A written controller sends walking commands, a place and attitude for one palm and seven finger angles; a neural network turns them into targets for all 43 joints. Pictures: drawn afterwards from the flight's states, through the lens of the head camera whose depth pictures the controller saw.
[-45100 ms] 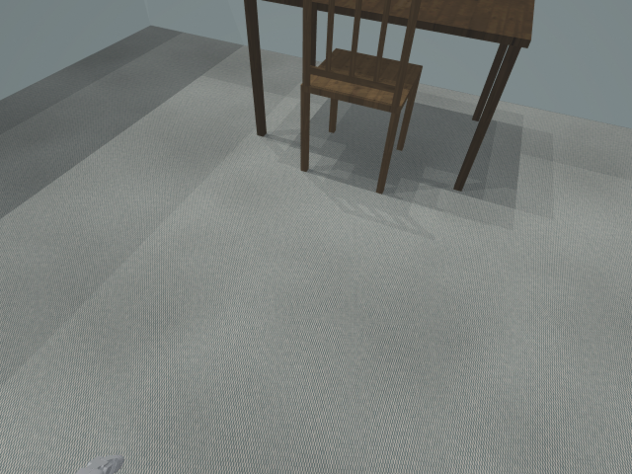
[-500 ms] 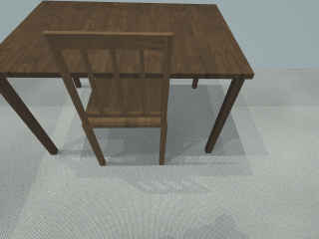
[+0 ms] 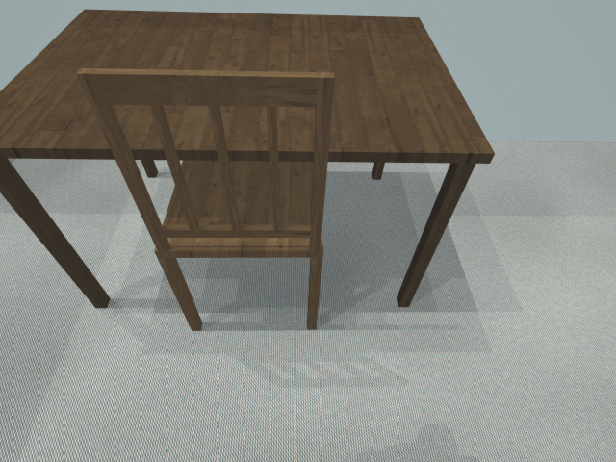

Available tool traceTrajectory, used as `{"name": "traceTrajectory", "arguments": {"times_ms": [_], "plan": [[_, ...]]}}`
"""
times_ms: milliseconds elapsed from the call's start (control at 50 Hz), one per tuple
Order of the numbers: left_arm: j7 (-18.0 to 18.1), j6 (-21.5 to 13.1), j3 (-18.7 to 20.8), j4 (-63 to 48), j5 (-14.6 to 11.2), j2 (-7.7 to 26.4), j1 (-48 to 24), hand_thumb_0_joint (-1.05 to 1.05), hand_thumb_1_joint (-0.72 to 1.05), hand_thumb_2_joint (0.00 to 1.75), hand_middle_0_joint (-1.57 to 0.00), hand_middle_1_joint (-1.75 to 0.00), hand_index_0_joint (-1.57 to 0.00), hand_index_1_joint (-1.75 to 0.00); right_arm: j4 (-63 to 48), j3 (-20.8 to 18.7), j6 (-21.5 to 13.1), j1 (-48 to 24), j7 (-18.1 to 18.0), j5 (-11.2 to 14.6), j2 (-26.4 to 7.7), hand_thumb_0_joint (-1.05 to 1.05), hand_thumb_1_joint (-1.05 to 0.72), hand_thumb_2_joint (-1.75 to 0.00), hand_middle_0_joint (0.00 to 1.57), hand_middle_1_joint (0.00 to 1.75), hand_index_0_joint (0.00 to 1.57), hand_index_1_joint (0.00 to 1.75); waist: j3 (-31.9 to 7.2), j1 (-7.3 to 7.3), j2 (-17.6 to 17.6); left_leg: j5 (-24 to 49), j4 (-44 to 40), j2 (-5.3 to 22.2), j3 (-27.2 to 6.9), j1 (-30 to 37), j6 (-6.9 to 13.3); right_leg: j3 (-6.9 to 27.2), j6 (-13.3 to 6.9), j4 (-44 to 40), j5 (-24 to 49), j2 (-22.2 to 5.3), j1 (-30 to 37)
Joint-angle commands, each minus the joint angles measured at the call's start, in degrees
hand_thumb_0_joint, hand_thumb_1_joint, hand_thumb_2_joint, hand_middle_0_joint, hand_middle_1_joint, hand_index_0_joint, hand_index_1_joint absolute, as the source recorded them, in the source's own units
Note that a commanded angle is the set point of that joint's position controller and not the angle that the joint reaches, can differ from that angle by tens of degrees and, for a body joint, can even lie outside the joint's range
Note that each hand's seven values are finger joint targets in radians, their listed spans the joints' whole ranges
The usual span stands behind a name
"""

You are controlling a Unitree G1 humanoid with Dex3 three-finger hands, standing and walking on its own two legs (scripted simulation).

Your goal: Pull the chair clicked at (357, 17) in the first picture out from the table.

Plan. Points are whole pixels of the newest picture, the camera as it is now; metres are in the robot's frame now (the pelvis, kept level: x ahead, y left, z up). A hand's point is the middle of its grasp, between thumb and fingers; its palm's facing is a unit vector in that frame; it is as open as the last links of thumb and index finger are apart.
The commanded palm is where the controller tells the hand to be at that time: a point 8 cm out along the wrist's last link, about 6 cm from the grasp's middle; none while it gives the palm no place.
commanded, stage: take the last steps up to it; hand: left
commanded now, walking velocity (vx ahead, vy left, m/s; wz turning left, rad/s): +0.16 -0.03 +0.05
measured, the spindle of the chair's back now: (226, 175) +0.66 +0.20 -0.05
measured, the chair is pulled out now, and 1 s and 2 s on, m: -0.10 -0.10 -0.10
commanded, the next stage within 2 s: come to a stop and stand still in 0.12 s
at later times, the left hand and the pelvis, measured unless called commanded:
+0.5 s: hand out of the picture +0.08 +0.15 -0.18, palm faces +0.07 -0.98 -0.21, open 7.3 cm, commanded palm none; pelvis +0.08 -0.03 +0.00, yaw +2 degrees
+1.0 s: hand out of the picture +0.12 +0.17 -0.17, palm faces +0.00 -0.97 -0.23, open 7.4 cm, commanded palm none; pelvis +0.07 -0.01 +0.00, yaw -1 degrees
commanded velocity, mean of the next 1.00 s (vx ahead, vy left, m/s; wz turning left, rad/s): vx -0.04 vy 0.02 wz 0.01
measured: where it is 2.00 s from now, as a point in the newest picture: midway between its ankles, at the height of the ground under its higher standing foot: outside the picture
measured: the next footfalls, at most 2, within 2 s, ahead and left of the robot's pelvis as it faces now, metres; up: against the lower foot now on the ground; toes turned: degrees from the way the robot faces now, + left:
right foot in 0.24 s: +0.05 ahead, -0.11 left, +0.00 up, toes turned -3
left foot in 0.40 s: +0.10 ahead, +0.08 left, +0.00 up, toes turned +3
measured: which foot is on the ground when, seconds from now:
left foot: down 0.00-0.24, up 0.26-0.38, down 0.40-1.00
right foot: down 0.00-0.14, up 0.16-0.22, down 0.24-1.00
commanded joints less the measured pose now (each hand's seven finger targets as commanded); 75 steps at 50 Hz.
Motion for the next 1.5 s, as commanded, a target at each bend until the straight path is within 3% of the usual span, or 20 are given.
{"name": "traceTrajectory", "arguments": {"times_ms": [0, 60, 120, 180, 220, 300, 340, 380, 420, 460, 520, 660, 740, 760, 820, 880, 960, 1020, 1080, 1480], "plan": [[0.7, -1.3, 1.8, -1.3, -0.3, 6.9, 6.0, 0.0, 0.9, 0.9, -0.2, -0.3, -0.2, -0.3, -2.6, -0.9, -1.3, 2.5, -0.4, -0.1, -4.7, 0.0, -0.9, -0.9, 0.2, 0.3, 0.2, 0.3, 4.1, 0.9, -6.1, 11.2, 3.3, 0.1, 4.3, -9.2, 4.8, 7.1, -5.8, -6.4, 21.6, -7.7, 4.9], [0.3, -1.3, 1.7, -2.9, -0.7, 5.9, 2.2, 0.0, 0.9, 0.9, -0.2, -0.3, -0.2, -0.3, -0.9, -1.3, -1.9, 6.9, -0.5, -0.3, -6.0, 0.0, -0.9, -0.9, 0.2, 0.3, 0.2, 0.3, 1.7, -2.49, 4.0, 19.8, -3.7, 2.7, 0.7, 2.0, 6.7, 1.2, -4.1, 5.1, 27.4, -4.1, -2.5], [-0.2, -2.0, 0.7, -6.5, -1.0, 3.3, -4.0, 0.0, 0.9, 0.9, -0.2, -0.3, -0.2, -0.3, 1.5, -2.6, -1.7, 12.2, -1.1, -0.8, -9.7, 0.0, -0.9, -0.9, 0.2, 0.3, 0.2, 0.3, 3.2, -3.27, 14.6, 38.9, -9.2, 15.7, -16.7, 14.3, 15.0, -0.6, -2.0, 19.3, -8.9, 0.7, -23.1], [-0.8, -1.7, 1.3, -4.0, -0.5, 3.6, 4.3, 0.0, 0.9, 0.9, -0.2, -0.3, -0.2, -0.3, -2.3, -2.2, -1.1, 1.3, -0.6, -0.4, -9.5, 0.0, -0.9, -0.9, 0.2, 0.3, 0.2, 0.3, 4.1, 3.69, 4.8, 16.2, -2.6, 9.7, -6.4, -4.9, 8.5, 2.2, -2.4, -2.4, 1.9, 0.1, -1.3], [0.5, -2.1, 2.8, -1.1, -0.3, 9.9, 12.2, 0.0, 0.9, 0.9, -0.2, -0.3, -0.2, -0.3, -5.1, -1.3, -1.3, -1.1, -0.2, 0.7, -4.1, 0.0, -0.9, -0.9, 0.2, 0.3, 0.2, 0.3, 4.3, 5.07, -17.9, -7.8, 19.2, -1.9, 6.8, -20.2, 3.1, 24.3, -7.2, -17.5, 14.4, -17.3, 9.1], [1.7, -1.9, 1.9, -3.5, 0.6, 6.8, 1.8, 0.0, 0.9, 0.9, -0.2, -0.3, -0.2, -0.3, -3.6, -0.8, -0.7, -1.5, 0.3, 0.5, -1.6, 0.0, -0.9, -0.9, 0.2, 0.3, 0.2, 0.3, 6.7, -0.09, -3.2, -11.3, 16.2, 3.7, 4.5, -12.8, 2.7, 14.4, -12.5, -10.2, 41.1, -17.3, -1.1], [1.3, -2.3, 1.7, -3.1, -0.5, 6.7, 0.5, 0.0, 0.9, 0.9, -0.2, -0.3, -0.2, -0.3, -0.8, -0.1, -0.9, 4.6, 0.7, 0.2, -0.3, 0.0, -0.9, -0.9, 0.2, 0.3, 0.2, 0.3, 1.3, -2.45, -1.7, 9.5, -3.9, 0.7, 8.4, -1.2, 2.3, 5.8, -6.5, -1.6, 47.3, -10.1, 0.6], [1.3, -2.3, 0.3, -3.9, -1.5, 4.0, 2.7, 0.0, 0.9, 0.9, -0.2, -0.3, -0.2, -0.3, -1.1, -0.9, -1.9, 6.1, -0.2, 0.0, -5.3, 0.0, -0.9, -0.9, 0.2, 0.3, 0.2, 0.3, -3.1, -0.66, 4.8, 46.0, -4.9, 9.6, -2.3, 9.8, 8.3, 3.2, -0.7, 6.2, 31.9, -4.1, -6.9], [2.1, -1.1, 0.0, -3.9, -0.6, 2.5, 3.3, 0.0, 0.9, 0.9, -0.2, -0.3, -0.2, -0.3, -1.9, -1.0, -1.3, 2.7, -1.3, 0.5, -7.1, 0.0, -0.9, -0.9, 0.2, 0.3, 0.2, 0.3, 0.8, 0.97, 4.4, 53.1, -4.4, 11.3, -1.0, 6.9, 8.6, 4.3, -0.6, 0.9, 14.0, -2.7, -6.8], [2.0, -0.8, 1.1, -3.6, -0.7, 6.2, 3.7, 0.0, 0.9, 0.9, -0.2, -0.3, -0.2, -0.3, -2.9, -0.9, -0.6, 0.6, -1.6, 1.2, -5.5, 0.0, -0.9, -0.9, 0.2, 0.3, 0.2, 0.3, 0.9, 0.61, 4.9, 53.3, -0.2, 6.6, 3.8, 7.5, 4.7, 5.8, -1.2, -1.2, 37.7, -5.4, -4.8], [2.5, -1.1, 2.1, -3.9, -0.6, 9.2, 4.3, 0.0, 0.9, 0.9, -0.2, -0.3, -0.2, -0.3, -4.9, -1.9, 0.5, -0.3, -1.3, 1.1, -6.2, 0.0, -0.9, -0.9, 0.2, 0.3, 0.2, 0.3, -4.9, 0.41, -4.1, 38.6, 2.6, 4.0, 6.8, 3.9, 2.8, 6.6, -1.1, 1.4, 61.6, -8.6, 2.6], [2.4, -0.3, 0.6, -6.1, -0.3, 7.9, 1.1, 0.0, 0.9, 0.9, -0.2, -0.3, -0.2, -0.3, -5.9, -1.5, 1.0, -3.8, -0.1, 0.7, -5.9, 0.0, -0.9, -0.9, 0.2, 0.3, 0.2, 0.3, 0.5, 0.17, -0.6, 25.2, -4.5, 4.9, 4.1, 4.3, 3.3, 8.2, -0.9, -5.6, 30.2, -7.4, -4.3], [2.9, -1.3, 1.0, -6.0, -0.5, 8.5, 2.5, 0.0, 0.9, 0.9, -0.2, -0.3, -0.2, -0.3, -6.1, -1.3, 0.6, -2.8, -0.8, 0.8, -7.5, 0.0, -0.9, -0.9, 0.2, 0.3, 0.2, 0.3, -7.4, 0.38, -6.8, 32.3, -1.0, 4.3, 6.1, 6.1, 3.0, 7.3, 1.4, -2.8, 55.0, -7.6, 4.3], [4.1, -2.6, 1.7, -6.2, 0.0, 9.0, 3.8, 0.0, 0.9, 0.9, -0.2, -0.3, -0.2, -0.3, -11.6, -2.5, 0.2, -8.7, 0.1, 1.1, -10.5, 0.0, -0.9, -0.9, 0.2, 0.3, 0.2, 0.3, -3.9, 1.94, -3.7, 11.2, 10.6, 3.4, 11.4, -1.9, 0.5, 14.1, 4.8, -4.3, 71.5, -10.7, -0.3], [3.4, -2.8, 1.5, -9.5, 0.5, 10.4, 3.2, 0.0, 0.9, 0.9, -0.2, -0.3, -0.2, -0.3, -13.9, -1.6, 0.0, -6.9, 0.4, 0.5, -5.6, 0.0, -0.9, -0.9, 0.2, 0.3, 0.2, 0.3, -10.3, 0.13, -10.5, -4.2, 5.6, -2.5, 10.3, -12.3, 2.5, 11.8, -3.6, 7.9, 94.3, -13.0, 14.6], [3.0, -2.2, 1.3, -11.2, -0.6, 10.1, -0.8, 0.0, 0.9, 0.9, -0.2, -0.3, -0.2, -0.3, -10.8, -1.6, -0.2, -0.4, 0.6, 0.2, -7.4, 0.0, -0.9, -0.9, 0.2, 0.3, 0.2, 0.3, -11.9, -2.23, -5.6, 20.4, -2.6, 0.8, 8.4, 3.0, 3.8, 8.5, -2.9, 11.6, 64.9, -8.7, 4.0], [2.3, -0.4, 0.2, -11.0, -0.6, 5.0, -1.4, 0.0, 0.9, 0.9, -0.2, -0.3, -0.2, -0.3, -11.0, -1.0, -0.5, -3.2, 0.2, -0.4, -9.5, 0.0, -0.9, -0.9, 0.2, 0.3, 0.2, 0.3, 2.1, 0.53, 11.1, 50.8, -5.5, 11.5, -1.3, 3.7, 9.8, 4.9, -0.2, 7.6, -3.3, -0.1, -10.5], [1.9, -0.6, 0.1, -8.1, -0.6, 6.7, 2.0, 0.0, 0.9, 0.9, -0.2, -0.3, -0.2, -0.3, -11.8, 0.1, -0.6, -6.8, 0.0, 0.2, -8.7, 0.0, -0.9, -0.9, 0.2, 0.3, 0.2, 0.3, 0.0, 2.77, 5.8, 30.8, -4.2, 8.0, -0.9, -1.3, 7.0, 8.0, -1.3, -2.5, 10.7, -2.2, -4.0], [1.6, -1.2, -0.2, -7.9, -0.3, 8.1, -1.8, 0.0, 0.9, 0.9, -0.2, -0.3, -0.2, -0.3, -10.3, 0.1, -0.1, -5.2, 0.5, 0.2, -8.0, 0.0, -0.9, -0.9, 0.2, 0.3, 0.2, 0.3, -0.9, 0.02, -4.5, 13.3, -3.9, 4.1, 2.6, -0.6, 3.5, 12.0, -3.1, -4.3, 18.7, -6.1, -5.9], [1.2, -1.0, -1.8, -0.1, 0.1, 3.9, 4.8, 0.0, 0.9, 0.9, -0.2, -0.3, -0.2, -0.3, -1.9, 0.9, -1.4, -0.7, 0.5, 0.6, -7.5, 0.0, -0.9, -0.9, 0.2, 0.3, 0.2, 0.3, 2.7, 1.11, 0.9, -1.6, -17.7, 6.6, -2.5, -2.6, 5.0, 7.7, -0.6, -6.8, 7.7, -3.7, -6.6]]}}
